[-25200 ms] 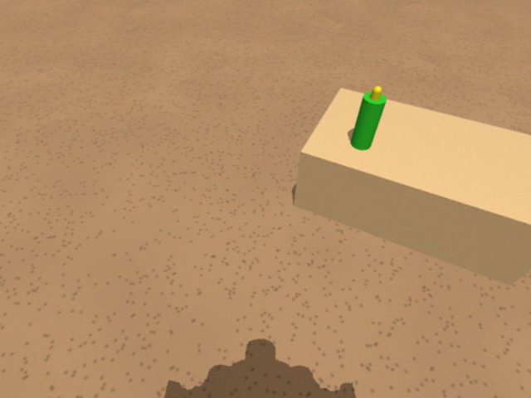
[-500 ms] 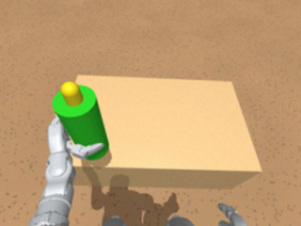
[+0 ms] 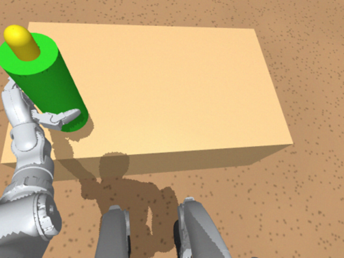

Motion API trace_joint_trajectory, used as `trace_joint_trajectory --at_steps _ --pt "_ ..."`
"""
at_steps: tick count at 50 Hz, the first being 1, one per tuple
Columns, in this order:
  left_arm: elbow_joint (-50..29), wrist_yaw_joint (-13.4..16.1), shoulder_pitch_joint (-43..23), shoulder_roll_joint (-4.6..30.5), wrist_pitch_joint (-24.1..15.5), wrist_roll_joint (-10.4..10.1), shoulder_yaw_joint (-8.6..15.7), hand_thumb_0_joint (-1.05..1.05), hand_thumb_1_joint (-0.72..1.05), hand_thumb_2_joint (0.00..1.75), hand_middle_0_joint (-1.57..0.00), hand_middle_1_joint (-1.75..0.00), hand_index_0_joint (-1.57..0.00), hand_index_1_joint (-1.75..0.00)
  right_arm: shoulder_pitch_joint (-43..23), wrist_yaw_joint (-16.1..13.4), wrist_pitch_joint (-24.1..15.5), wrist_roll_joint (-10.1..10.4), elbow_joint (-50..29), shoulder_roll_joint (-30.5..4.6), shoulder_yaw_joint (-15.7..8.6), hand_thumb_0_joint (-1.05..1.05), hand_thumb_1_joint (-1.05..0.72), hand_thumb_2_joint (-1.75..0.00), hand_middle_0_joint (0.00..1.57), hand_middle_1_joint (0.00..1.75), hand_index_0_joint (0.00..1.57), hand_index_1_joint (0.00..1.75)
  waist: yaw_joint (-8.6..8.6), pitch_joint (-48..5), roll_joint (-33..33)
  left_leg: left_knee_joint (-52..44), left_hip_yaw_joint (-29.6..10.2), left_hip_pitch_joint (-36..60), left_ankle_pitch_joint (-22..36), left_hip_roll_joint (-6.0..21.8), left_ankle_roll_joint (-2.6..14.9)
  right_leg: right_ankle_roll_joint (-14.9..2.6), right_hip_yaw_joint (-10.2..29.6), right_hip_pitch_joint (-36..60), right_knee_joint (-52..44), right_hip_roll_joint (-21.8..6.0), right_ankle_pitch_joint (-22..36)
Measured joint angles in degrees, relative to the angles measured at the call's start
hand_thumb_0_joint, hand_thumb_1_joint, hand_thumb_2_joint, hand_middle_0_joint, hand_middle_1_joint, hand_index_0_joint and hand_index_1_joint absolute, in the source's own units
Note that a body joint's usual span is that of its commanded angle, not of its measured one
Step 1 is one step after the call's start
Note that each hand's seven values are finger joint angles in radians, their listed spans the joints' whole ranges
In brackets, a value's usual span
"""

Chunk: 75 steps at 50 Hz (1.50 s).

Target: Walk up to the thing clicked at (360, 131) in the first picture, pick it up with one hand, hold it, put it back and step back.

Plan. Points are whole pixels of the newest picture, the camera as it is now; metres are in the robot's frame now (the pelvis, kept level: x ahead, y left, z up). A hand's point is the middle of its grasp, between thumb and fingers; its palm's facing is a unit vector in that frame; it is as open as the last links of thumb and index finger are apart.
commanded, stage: crouch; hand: left
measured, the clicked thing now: (50, 85) +0.48 +0.21 +0.04
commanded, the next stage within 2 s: lower in 0.80 s
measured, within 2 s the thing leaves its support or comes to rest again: rests again in 1.80 s
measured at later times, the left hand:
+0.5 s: hand (55, 95) +0.52 +0.24 -0.06, palm faces +0.33 -0.94 -0.04, open 12.0 cm
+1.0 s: hand (59, 93) +0.55 +0.25 -0.09, palm faces +0.31 -0.95 -0.05, open 12.0 cm
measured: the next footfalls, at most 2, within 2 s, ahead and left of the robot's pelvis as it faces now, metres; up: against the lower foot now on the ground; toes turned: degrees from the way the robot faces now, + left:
none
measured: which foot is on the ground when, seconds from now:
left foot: down 0.00-1.00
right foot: down 0.00-1.00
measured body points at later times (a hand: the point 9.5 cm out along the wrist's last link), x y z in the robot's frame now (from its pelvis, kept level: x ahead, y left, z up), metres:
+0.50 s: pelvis -0.02 +0.00 -0.06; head +0.18 +0.04 +0.34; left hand +0.50 +0.29 -0.05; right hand +0.02 -0.26 -0.18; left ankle +0.04 +0.13 -0.59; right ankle +0.05 -0.13 -0.59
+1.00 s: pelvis -0.03 +0.00 -0.10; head +0.20 +0.04 +0.29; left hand +0.53 +0.30 -0.08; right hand -0.02 -0.26 -0.21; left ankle +0.04 +0.13 -0.59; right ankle +0.05 -0.13 -0.59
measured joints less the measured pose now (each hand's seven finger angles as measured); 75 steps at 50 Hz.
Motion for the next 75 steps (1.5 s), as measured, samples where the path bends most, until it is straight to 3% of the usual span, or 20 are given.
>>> trace_joint_trajectory --at_steps 13,36,46,75 --pt "3.83 -0.59 -7.44 5.27 1.18 2.72 3.52 -0.03 -0.61 0.87 -0.64 -0.99 -0.67 -0.99 -1.67 0.83 -0.52 -0.38 -1.92 0.37 1.48 0.01 -0.95 -0.91 0.21 0.3 0.2 0.3 -2.11 -0.86 0.33 8.13 -0.66 -10.69 -1.72 -0.07 0.27 0.38 -0.14 -10.31 7.4 0.12 -1.34" --pt "5.66 -2.29 -15.55 12.6 6.13 4.72 5.51 -0.03 -0.61 0.88 -0.63 -1.0 -0.66 -1.01 -2.15 0.32 -0.31 -0.53 -3.29 -0.47 3.28 0.0 -0.94 -0.91 0.21 0.3 0.2 0.3 -4.49 -0.58 0.47 16.98 -1.99 -21.95 -3.11 -0.19 -0.23 0.07 -0.79 -21.47 16.19 0.31 -2.74" --pt "5.42 -3.48 -17.19 14.61 7.96 5.06 7.0 -0.03 -0.61 0.88 -0.63 -1.01 -0.66 -1.01 -1.47 0.05 -0.01 -0.47 -3.89 -0.72 3.91 0.0 -0.94 -0.91 0.21 0.3 0.2 0.3 -5.18 -0.26 0.61 19.46 -2.0 -24.69 -3.61 -0.11 -0.18 0.18 -0.62 -24.35 18.65 0.47 -3.11" --pt "5.08 -4.19 -21.78 18.67 10.49 7.45 7.34 -0.03 -0.61 0.88 -0.62 -1.02 -0.66 -1.02 -2.4 0.39 0.74 -1.73 -5.32 -1.36 5.19 0.0 -0.93 -0.91 0.21 0.3 0.2 0.3 -6.76 1.3 0.36 31.13 -2.64 -36.36 -5.24 -1.07 0.02 0.78 -0.34 -35.78 30.17 0.07 -4.83"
